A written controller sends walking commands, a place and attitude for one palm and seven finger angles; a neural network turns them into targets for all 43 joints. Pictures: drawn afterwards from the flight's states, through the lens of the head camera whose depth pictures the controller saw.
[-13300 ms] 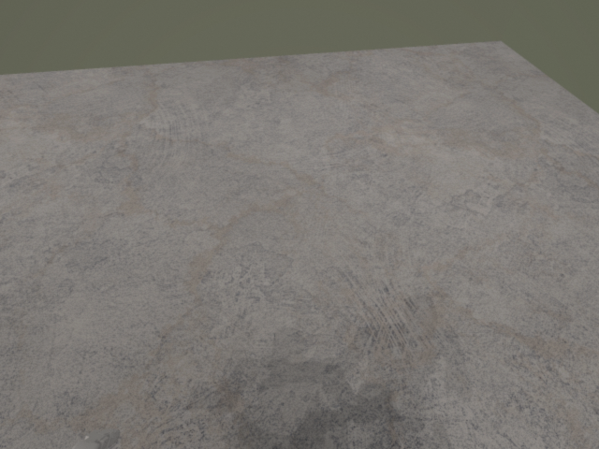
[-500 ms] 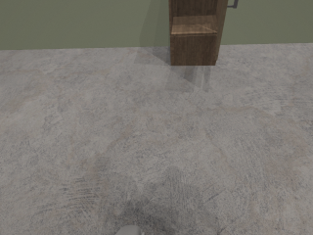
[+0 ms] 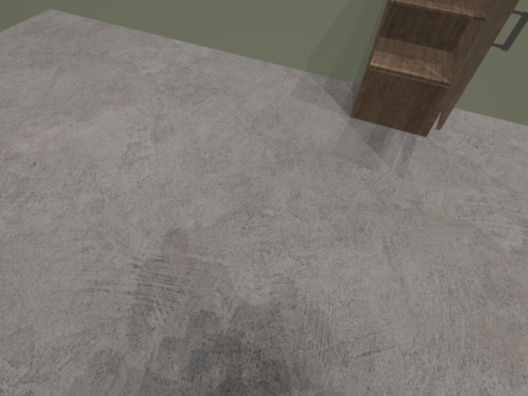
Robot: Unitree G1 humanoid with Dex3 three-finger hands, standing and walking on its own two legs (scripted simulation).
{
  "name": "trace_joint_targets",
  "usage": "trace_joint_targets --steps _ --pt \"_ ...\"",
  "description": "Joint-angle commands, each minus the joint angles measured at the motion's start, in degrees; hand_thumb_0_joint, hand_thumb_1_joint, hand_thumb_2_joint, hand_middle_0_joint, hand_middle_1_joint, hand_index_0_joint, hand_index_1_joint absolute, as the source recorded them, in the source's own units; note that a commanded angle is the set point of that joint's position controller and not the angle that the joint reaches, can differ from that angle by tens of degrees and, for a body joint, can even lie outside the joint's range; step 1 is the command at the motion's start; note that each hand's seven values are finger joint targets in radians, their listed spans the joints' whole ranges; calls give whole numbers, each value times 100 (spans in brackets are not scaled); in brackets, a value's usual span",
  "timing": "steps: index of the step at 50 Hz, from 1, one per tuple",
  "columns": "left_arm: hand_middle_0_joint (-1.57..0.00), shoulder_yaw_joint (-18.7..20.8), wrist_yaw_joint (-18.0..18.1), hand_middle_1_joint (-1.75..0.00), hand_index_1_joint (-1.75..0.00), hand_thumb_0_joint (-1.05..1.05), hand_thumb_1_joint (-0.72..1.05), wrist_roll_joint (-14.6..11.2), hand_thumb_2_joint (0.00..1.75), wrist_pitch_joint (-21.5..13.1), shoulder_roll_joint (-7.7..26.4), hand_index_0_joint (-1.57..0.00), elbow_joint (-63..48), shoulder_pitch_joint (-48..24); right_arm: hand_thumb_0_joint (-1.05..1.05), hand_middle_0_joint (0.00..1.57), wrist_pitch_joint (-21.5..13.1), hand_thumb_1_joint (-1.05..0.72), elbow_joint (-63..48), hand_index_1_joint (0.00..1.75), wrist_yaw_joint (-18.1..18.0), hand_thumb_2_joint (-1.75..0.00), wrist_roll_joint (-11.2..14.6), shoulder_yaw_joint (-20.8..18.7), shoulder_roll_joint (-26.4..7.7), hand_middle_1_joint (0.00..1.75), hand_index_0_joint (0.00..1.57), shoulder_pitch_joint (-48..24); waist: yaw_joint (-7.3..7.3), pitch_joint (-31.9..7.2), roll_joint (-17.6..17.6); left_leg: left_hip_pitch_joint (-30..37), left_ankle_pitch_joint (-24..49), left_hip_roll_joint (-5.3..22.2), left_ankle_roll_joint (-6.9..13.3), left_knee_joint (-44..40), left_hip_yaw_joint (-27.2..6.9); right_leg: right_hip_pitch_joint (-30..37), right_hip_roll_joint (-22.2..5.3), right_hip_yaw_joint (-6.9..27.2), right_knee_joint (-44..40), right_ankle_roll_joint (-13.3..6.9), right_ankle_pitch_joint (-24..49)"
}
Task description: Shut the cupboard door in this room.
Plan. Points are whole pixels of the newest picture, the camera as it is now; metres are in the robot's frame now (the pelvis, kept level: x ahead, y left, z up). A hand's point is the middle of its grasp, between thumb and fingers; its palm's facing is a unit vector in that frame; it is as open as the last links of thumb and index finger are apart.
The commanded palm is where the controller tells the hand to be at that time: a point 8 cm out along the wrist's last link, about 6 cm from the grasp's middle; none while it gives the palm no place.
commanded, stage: stand and wait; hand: left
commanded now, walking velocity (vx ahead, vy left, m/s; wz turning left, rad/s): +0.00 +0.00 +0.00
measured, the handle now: (509, 29) +1.29 -0.75 +0.02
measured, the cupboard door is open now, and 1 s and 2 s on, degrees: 82 82 82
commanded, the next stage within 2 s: turn or walk to find it in 0.22 s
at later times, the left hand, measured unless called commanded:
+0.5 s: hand out of the picture +0.01 +0.16 -0.17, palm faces +0.15 -0.96 -0.24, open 7.3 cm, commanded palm none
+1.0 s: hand out of the picture -0.05 +0.17 -0.18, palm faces +0.25 -0.95 -0.18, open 7.4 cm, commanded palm none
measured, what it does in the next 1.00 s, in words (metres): steps on the spot: right foot, then left foot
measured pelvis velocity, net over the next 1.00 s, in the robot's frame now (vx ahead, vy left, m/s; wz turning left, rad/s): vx -0.03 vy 0.00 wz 0.20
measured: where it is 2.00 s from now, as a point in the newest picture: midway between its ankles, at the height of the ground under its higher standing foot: outside the picture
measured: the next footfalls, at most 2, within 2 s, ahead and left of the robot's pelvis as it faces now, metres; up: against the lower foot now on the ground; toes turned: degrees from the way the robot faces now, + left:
right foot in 0.18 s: +0.05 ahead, -0.14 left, +0.00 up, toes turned -4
left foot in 0.58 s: -0.02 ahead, +0.12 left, +0.00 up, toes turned +15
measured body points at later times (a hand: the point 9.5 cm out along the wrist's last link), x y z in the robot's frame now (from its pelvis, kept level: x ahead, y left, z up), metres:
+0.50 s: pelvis -0.01 -0.03 +0.00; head +0.01 -0.04 +0.45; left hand +0.01 +0.21 -0.15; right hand +0.02 -0.27 -0.16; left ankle -0.05 +0.10 -0.70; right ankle +0.01 -0.14 -0.74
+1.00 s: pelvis -0.03 +0.00 -0.01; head -0.02 +0.00 +0.44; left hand -0.06 +0.22 -0.17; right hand +0.06 -0.23 -0.16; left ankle -0.06 +0.11 -0.74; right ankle -0.01 -0.13 -0.74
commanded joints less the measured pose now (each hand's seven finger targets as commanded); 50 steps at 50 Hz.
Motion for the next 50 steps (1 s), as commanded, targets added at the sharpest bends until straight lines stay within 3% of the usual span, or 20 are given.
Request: trace_joint_targets --steps 1,5,7,8,9,10,11,14,20,23,26,27,29,31,35,38,41,44,47,50 --pt "-20 -24 55 -30 -30 0 90 11 90 -133 202 -20 -414 -111 0 20 -64 -90 -197 30 -119 -90 15 -312 -1064 30 20 387 -250 -481 976 727 2938 1383 832 -754 -1067 -146 68 70 -580 1 -69" --pt "-20 -92 72 -30 -30 0 90 -6 90 -220 106 -20 -280 76 0 20 -46 -90 -73 30 -120 -90 -6 -309 -1008 30 20 336 -195 -483 1087 453 2820 1291 724 -550 -1145 720 259 -86 -2072 -99 158" --pt "-20 -106 87 -30 -30 0 90 8 90 -297 121 -20 -72 491 0 20 -59 -90 -4 30 -123 -90 37 -278 -899 30 20 261 6 -562 913 130 2202 1040 436 -218 -958 1534 251 -148 -3301 -132 1239" --pt "-20 -96 113 -30 -30 0 90 38 90 -359 285 -20 10 661 0 20 -83 -90 28 30 -103 -90 75 -252 -701 30 20 331 43 -624 421 -189 1480 766 157 159 -716 2042 -76 176 -3781 -204 1790" --pt "-20 -71 147 -30 -30 0 90 69 90 -418 607 -20 20 543 0 20 -85 -90 9 30 -83 -90 120 -178 -376 30 20 498 -103 -573 -574 -785 251 305 -128 554 -291 2313 -958 1192 -3935 -547 2325" --pt "-20 -20 138 -30 -30 0 90 56 90 -429 822 -20 -41 427 0 20 -7 -90 -36 30 -84 -90 97 -162 -343 30 20 459 -70 -307 -1195 -918 -1194 25 -266 964 -113 1815 -1554 1653 -4287 -1047 2292" --pt "-20 28 135 -30 -30 0 90 48 90 -427 839 -20 -62 380 0 20 91 -90 -34 30 -104 -90 50 -190 -473 30 20 297 63 -103 -1504 -777 -1590 130 -219 1528 -325 1186 -1621 1910 -4605 -1318 1677" --pt "-20 13 136 -30 -30 0 90 48 90 -382 573 -20 -90 55 0 20 97 -90 206 30 -75 -90 60 -235 -451 30 20 465 -89 17 -685 -1028 -1243 128 -209 2482 -282 1340 -1284 1201 -4287 -1432 2318" --pt "-20 120 169 -30 -30 0 90 86 90 -362 615 -20 -98 194 0 20 143 -90 187 30 -20 -90 79 -258 -376 30 20 423 30 -229 -745 -1117 -1240 186 -365 2458 -32 1744 -1342 586 -4092 -1354 2768" --pt "-20 151 181 -30 -30 0 90 113 90 -344 675 -20 -53 275 0 20 98 -90 156 30 -23 -90 82 -206 -287 30 20 368 101 -328 -794 -932 -1251 203 -354 1741 78 1793 -1380 629 -3958 -1396 2765" --pt "-20 111 176 -30 -30 0 90 57 90 -306 657 -20 54 138 0 20 30 -90 348 30 -54 -90 71 -148 -193 30 20 837 -132 -529 -706 10 -225 119 -338 305 302 1482 -1115 372 -3603 -1075 2315" --pt "-20 86 177 -30 -30 0 90 17 90 -280 553 -20 58 62 0 20 -16 -90 450 30 -56 -90 66 -144 -254 30 20 1057 -241 -566 -462 513 314 207 -298 -365 206 1165 -948 221 -3322 -844 1918" --pt "-20 -49 132 -30 -30 0 90 -41 90 -209 11 -20 -46 178 0 20 -105 -90 377 30 -94 -90 9 -231 -922 30 20 981 -173 -371 1397 488 868 1691 325 -1189 -1598 362 -16 -393 -2295 -273 325" --pt "-20 -94 122 -30 -30 0 90 35 90 -128 -5 -20 52 -58 0 20 -133 -90 372 30 -162 -90 4 -201 -847 30 20 583 -192 -8 1651 -296 184 1802 678 -1747 -1689 523 13 -59 -1290 -253 -456" --pt "-20 -199 60 -30 -30 0 90 17 90 -201 -137 -20 389 238 0 20 -170 -90 509 30 -229 -90 16 -124 -702 30 20 409 -61 -159 924 352 2235 1413 683 -1045 -826 625 40 13 -1847 -242 -84" --pt "-20 -220 93 -30 -30 0 90 3 90 -274 -108 -20 554 494 0 20 -157 -90 611 30 -220 -90 66 -155 -716 30 20 564 -55 -392 728 535 2642 1158 464 -590 -713 1221 117 -142 -3157 -189 879" --pt "-20 -149 163 -30 -30 0 90 23 90 -338 288 -20 576 605 0 20 -131 -90 504 30 -146 -90 118 -143 -510 30 20 524 -94 -360 172 -208 1436 635 16 -145 -410 1889 -534 347 -3568 -407 2387" --pt "-20 -12 148 -30 -30 0 90 38 90 -327 563 -20 414 385 0 20 29 -90 357 30 -109 -90 69 -178 -417 30 20 413 -101 43 -1149 -524 -265 140 -239 683 48 1230 -1297 1018 -4193 -1023 1435" --pt "-20 33 170 -30 -30 0 90 80 90 -304 515 -20 264 279 0 20 63 -90 255 30 -78 -90 50 -199 -367 30 20 351 -81 141 -867 -661 -915 232 -248 1420 54 959 -1434 878 -4126 -1248 1739" --pt "-20 21 167 -30 -30 0 90 38 90 -293 396 -20 241 124 0 20 -29 -90 387 30 -65 -90 60 -157 -277 30 20 773 -267 -226 -314 182 352 377 -205 8 -48 828 -966 273 -3322 -822 1726"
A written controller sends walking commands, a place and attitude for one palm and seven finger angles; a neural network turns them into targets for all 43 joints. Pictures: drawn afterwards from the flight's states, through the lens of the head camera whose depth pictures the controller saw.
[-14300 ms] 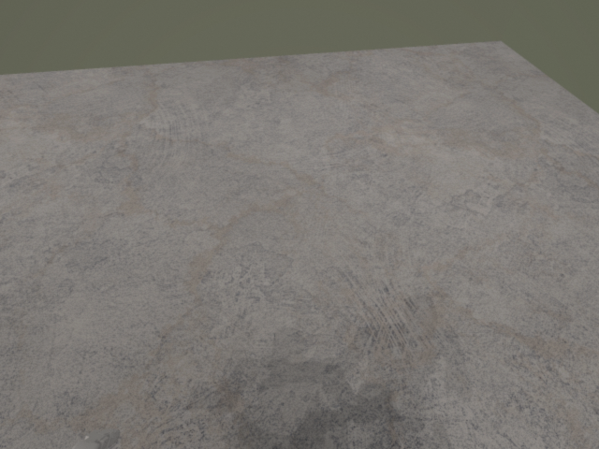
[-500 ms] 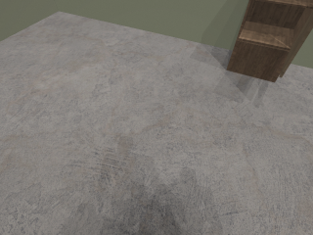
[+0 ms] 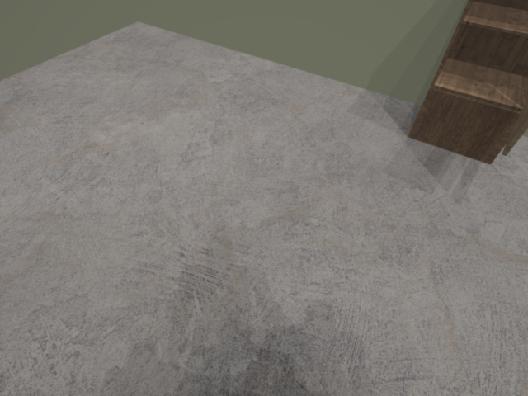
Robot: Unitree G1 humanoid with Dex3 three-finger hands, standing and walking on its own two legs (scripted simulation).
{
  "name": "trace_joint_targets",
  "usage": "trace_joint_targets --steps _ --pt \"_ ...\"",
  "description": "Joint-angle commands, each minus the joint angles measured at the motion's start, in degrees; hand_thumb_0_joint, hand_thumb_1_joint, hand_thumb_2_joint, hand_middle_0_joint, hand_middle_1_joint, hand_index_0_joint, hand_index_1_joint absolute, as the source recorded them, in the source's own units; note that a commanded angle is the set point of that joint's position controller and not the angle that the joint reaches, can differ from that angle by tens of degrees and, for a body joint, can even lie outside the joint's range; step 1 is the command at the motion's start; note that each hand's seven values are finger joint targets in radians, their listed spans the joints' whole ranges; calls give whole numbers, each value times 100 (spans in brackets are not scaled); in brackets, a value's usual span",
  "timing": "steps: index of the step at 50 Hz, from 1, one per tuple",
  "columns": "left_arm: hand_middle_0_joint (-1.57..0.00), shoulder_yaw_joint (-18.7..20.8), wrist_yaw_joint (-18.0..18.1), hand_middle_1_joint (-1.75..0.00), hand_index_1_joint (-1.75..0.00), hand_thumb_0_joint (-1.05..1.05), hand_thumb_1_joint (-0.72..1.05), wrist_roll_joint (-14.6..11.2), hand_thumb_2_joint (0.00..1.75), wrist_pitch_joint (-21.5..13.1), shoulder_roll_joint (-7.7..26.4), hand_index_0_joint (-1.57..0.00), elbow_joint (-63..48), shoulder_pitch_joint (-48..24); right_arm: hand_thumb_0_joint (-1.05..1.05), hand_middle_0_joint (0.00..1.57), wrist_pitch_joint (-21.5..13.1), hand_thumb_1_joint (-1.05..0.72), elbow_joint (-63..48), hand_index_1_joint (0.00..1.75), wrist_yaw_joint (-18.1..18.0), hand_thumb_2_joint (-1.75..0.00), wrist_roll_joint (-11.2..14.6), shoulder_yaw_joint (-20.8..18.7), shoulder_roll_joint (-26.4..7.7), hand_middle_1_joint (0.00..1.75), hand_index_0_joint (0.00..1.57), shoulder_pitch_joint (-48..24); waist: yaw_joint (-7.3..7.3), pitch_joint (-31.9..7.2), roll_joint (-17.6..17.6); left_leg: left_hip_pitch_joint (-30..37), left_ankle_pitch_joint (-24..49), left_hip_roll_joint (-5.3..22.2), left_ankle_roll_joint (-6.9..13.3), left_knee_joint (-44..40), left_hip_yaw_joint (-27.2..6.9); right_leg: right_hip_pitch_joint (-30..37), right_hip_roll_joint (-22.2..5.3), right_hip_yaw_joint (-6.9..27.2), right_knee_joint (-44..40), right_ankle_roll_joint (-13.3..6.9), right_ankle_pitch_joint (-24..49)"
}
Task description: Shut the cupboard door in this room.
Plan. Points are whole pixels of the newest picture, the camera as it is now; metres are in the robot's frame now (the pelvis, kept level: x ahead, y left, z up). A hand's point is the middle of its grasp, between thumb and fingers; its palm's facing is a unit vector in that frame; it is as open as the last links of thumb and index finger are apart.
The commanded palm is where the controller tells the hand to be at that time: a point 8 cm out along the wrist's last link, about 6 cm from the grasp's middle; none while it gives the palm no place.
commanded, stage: stand and wait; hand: left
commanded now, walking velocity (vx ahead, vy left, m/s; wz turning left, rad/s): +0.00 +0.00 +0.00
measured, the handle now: out of the picture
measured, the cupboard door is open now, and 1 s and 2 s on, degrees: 82 82 82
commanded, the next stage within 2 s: turn or walk to find it in 0.22 s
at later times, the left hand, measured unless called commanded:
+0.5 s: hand out of the picture +0.01 +0.19 -0.18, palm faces +0.10 -0.98 -0.19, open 7.4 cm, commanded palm none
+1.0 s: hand out of the picture +0.00 +0.17 -0.15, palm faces +0.29 -0.92 -0.27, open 7.4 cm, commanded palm none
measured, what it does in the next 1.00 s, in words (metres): steps on the spot, turning left: right foot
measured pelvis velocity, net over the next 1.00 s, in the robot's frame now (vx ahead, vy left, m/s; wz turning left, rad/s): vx -0.02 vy -0.04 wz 0.31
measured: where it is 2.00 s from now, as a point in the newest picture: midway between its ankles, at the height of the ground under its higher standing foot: outside the picture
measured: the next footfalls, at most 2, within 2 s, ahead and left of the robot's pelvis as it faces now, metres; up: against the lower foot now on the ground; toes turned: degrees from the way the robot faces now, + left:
right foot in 0.78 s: +0.02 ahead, -0.13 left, +0.00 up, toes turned +8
left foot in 1.18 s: -0.05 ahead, +0.12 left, +0.00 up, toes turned +26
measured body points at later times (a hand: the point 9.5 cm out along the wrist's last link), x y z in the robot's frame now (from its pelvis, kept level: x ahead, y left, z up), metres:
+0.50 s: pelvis -0.01 +0.01 +0.00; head +0.01 +0.01 +0.45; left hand +0.01 +0.24 -0.16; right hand +0.02 -0.23 -0.16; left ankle +0.00 +0.11 -0.73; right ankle -0.02 -0.12 -0.73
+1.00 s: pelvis -0.02 -0.04 +0.01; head +0.02 -0.05 +0.46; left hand -0.02 +0.22 -0.12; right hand +0.12 -0.27 -0.15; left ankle -0.08 +0.10 -0.66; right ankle -0.02 -0.14 -0.73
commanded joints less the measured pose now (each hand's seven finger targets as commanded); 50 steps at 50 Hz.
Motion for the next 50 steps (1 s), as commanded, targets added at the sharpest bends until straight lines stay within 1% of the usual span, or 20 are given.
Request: trace_joint_targets --steps 1,3,6,9,12,13,15,21,24,26,28,33,37,38,39,40,41,43,44,50 --pt "-20 179 86 -30 -30 0 90 -39 90 -4 823 -20 -322 19 0 20 -184 -90 -222 30 -32 -90 -9 -60 -404 30 20 431 -135 -62 154 685 1426 631 187 -1328 -782 -708 -506 460 -186 -170 433" --pt "-20 76 85 -30 -30 0 90 -24 90 70 551 -20 -348 -141 0 20 -242 -90 -218 30 -86 -90 -20 -119 -759 30 20 353 -144 87 1306 202 1030 1411 717 -2404 -1923 -637 13 222 803 128 -673" --pt "-20 16 63 -30 -30 0 90 -17 90 58 479 -20 -198 36 0 20 -303 -90 -153 30 -167 -90 -19 -70 -662 30 20 213 -5 -73 791 547 2376 1428 1025 -2071 -1591 -716 -67 619 1212 66 -1043" --pt "-20 -40 53 -30 -30 0 90 -38 90 -19 399 -20 -19 292 0 20 -314 -90 -29 30 -185 -90 3 -46 -593 30 20 230 65 -366 578 936 3400 1078 827 -1561 -998 -236 29 521 -39 100 -303" --pt "-20 -41 106 -30 -30 0 90 -29 90 -120 700 -20 130 471 0 20 -308 -90 8 30 -141 -90 84 -9 -343 30 20 316 15 -284 -172 374 2305 524 264 -1143 -512 602 -427 948 -1011 -70 1590" --pt "-20 -24 108 -30 -30 0 90 -44 90 -109 834 -20 82 339 0 20 -279 -90 -7 30 -97 -90 91 4 -319 30 20 350 -44 -209 -108 208 1695 409 176 -1268 -489 541 -634 968 -958 -136 1441" --pt "-20 72 96 -30 -30 0 90 -45 90 -95 994 -20 12 174 0 20 -154 -90 -60 30 -81 -90 47 -13 -310 30 20 241 -31 176 -1080 -2 1037 147 20 -894 -197 138 -901 1238 -1281 -376 803" --pt "-20 222 108 -30 -30 0 90 -18 90 0 1100 -20 -366 -117 0 20 -83 -90 -174 30 -24 -90 1 -81 -324 30 20 407 -103 173 -747 -74 916 154 30 -253 -183 -281 -1115 1097 -1168 -576 174" --pt "-20 266 89 -30 -30 0 90 -22 90 54 998 -20 -528 -228 0 20 -112 -90 -292 30 0 -90 -18 -120 -478 30 20 449 -123 119 45 -172 1331 430 230 -859 -881 -412 -628 517 -358 -250 -128" --pt "-20 234 72 -30 -30 0 90 -46 90 74 760 -20 -638 -195 0 20 -156 -90 -416 30 -35 -90 -43 -178 -841 30 20 469 -118 52 1176 -249 1540 1130 737 -1858 -2357 -542 113 110 891 85 -396" --pt "-20 205 80 -30 -30 0 90 -30 90 74 692 -20 -756 -320 0 20 -199 -90 -435 30 -103 -90 -37 -241 -974 30 20 623 -212 -271 1148 404 2432 1478 1277 -1967 -2870 -1176 170 606 2078 71 -1421" --pt "-20 183 39 -30 -30 0 90 -84 90 16 594 -20 -891 -438 0 20 -157 -90 -553 30 -132 -90 -68 -291 -1044 30 20 474 -185 -656 734 850 3546 1125 1213 -1428 -2396 -1034 335 768 1318 127 -1156" --pt "-20 214 66 -30 -30 0 90 -99 90 -35 773 -20 -809 68 0 20 -94 -90 -712 30 -69 -90 -15 -324 -997 30 20 249 66 -798 567 86 2794 583 680 -1038 -2085 502 396 598 -838 148 370" --pt "-20 260 94 -30 -30 0 90 -54 90 -69 1017 -20 -797 222 0 20 -102 -90 -783 30 -31 -90 25 -305 -823 30 20 202 131 -816 62 -602 1950 295 386 -676 -1743 1211 -137 1027 -1251 20 634" --pt "-20 358 132 -30 -30 0 90 11 90 -84 1464 -20 -842 179 0 20 -104 -90 -936 30 15 -90 37 -261 -550 30 20 165 138 -569 -1145 -1639 540 -324 42 138 -910 1518 -1320 2179 -1466 -432 574" --pt "-20 401 125 -30 -30 0 90 18 90 -67 1604 -20 -971 64 0 20 -50 -90 -1049 30 7 -90 -26 -306 -616 30 20 -37 216 -307 -1418 -1811 -893 -446 -86 1257 -554 930 -2176 2678 -1668 -1009 968" --pt "-20 412 136 -30 -30 0 90 7 90 -88 1502 -20 -1019 -33 0 20 29 -90 -1030 30 8 -90 -70 -333 -740 30 20 -203 206 -32 -1305 -1760 -1012 -191 -61 2106 -723 325 -2142 2670 -1709 -1173 1119" --pt "-20 311 111 -30 -30 0 90 5 90 -92 1232 -20 -1095 -463 0 20 97 -90 -868 30 63 -90 -51 -328 -621 30 20 -60 -113 324 -713 -1686 -524 -58 -105 2960 -621 -28 -1587 1760 -1453 -1039 1653" --pt "-20 275 99 -30 -30 0 90 12 90 -111 1190 -20 -1134 -556 0 20 106 -90 -819 30 86 -90 -45 -307 -588 30 20 83 -197 252 -824 -1652 -328 -39 -159 3067 -516 66 -1392 1357 -1312 -947 1999" --pt "-20 311 85 -30 -30 0 90 62 90 -112 1373 -20 -982 110 0 20 82 -90 -1000 30 114 -90 6 -208 -566 30 20 -489 125 -36 -1182 -1375 -465 -21 -281 1999 -99 823 -1357 917 -946 -926 3375"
